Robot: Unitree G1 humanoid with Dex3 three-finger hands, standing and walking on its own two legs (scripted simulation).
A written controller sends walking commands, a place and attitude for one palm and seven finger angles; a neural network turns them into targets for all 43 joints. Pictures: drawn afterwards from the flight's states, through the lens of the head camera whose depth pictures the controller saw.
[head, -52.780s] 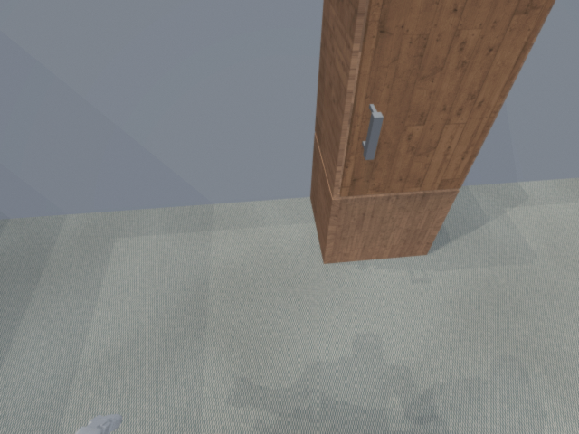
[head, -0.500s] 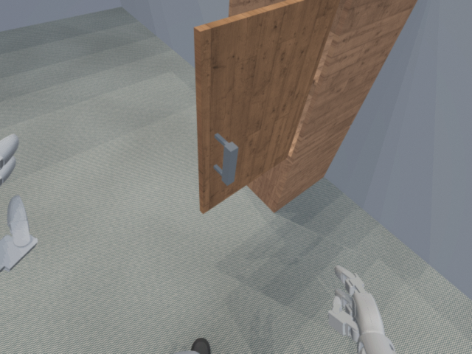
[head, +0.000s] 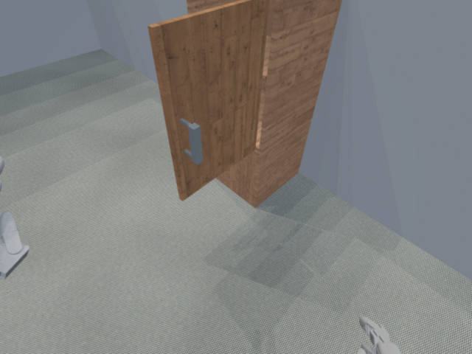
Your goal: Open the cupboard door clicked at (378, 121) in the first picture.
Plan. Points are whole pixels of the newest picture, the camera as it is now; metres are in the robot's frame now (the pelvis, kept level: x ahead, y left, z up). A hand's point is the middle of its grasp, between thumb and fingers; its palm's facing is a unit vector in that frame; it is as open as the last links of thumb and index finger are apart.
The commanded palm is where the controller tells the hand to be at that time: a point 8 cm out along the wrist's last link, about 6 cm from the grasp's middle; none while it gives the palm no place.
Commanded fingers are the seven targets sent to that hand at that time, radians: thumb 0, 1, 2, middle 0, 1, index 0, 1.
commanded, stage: stop stepping back and stand still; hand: left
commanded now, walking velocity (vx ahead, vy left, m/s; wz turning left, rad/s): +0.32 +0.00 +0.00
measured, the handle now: (190, 141) +0.71 +0.14 -0.06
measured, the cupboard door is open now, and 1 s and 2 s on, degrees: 92 92 92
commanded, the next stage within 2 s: let the arm hang, fingers relaxed in 1.36 s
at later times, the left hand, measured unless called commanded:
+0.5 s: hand out of the picture +0.16 +0.26 +0.18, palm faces +0.46 -0.75 -0.47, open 7.4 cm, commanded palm +0.10 +0.31 +0.19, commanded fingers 0.00 0.90 0.90 -0.20 -0.30 -0.20 -0.30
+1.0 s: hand out of the picture +0.14 +0.31 +0.16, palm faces +0.44 -0.76 -0.48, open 7.4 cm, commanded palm +0.08 +0.35 +0.19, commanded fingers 0.00 0.90 0.90 -0.20 -0.30 -0.20 -0.30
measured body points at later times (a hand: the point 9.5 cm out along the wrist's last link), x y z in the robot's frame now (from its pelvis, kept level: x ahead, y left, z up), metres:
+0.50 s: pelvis -0.02 +0.00 +0.01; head -0.01 -0.01 +0.46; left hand +0.13 +0.30 +0.20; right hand +0.15 -0.24 -0.08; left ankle -0.02 +0.14 -0.73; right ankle -0.04 -0.08 -0.73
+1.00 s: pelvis -0.05 +0.04 +0.01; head -0.03 +0.05 +0.46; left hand +0.11 +0.35 +0.19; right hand +0.12 -0.19 -0.07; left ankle -0.02 +0.14 -0.73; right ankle -0.04 -0.08 -0.73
